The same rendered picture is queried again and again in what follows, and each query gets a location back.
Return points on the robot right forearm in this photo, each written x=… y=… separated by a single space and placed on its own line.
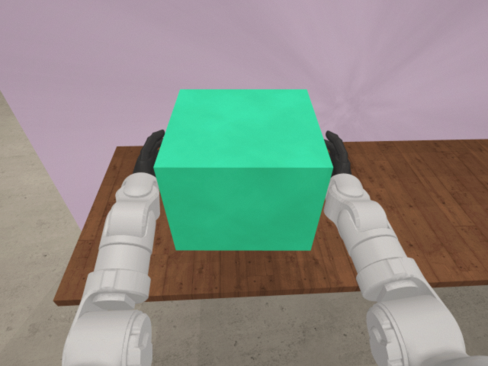
x=384 y=271

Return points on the robot left forearm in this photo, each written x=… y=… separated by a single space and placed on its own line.
x=120 y=278

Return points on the robot right hand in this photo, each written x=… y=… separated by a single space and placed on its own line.
x=337 y=154

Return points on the table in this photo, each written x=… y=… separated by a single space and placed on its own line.
x=434 y=193

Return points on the carton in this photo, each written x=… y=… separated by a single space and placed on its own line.
x=243 y=170

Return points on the left robot upper arm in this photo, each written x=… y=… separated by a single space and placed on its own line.
x=110 y=338

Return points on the robot left hand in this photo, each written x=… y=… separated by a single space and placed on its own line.
x=148 y=154

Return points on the right robot upper arm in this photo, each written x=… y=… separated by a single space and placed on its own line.
x=416 y=331

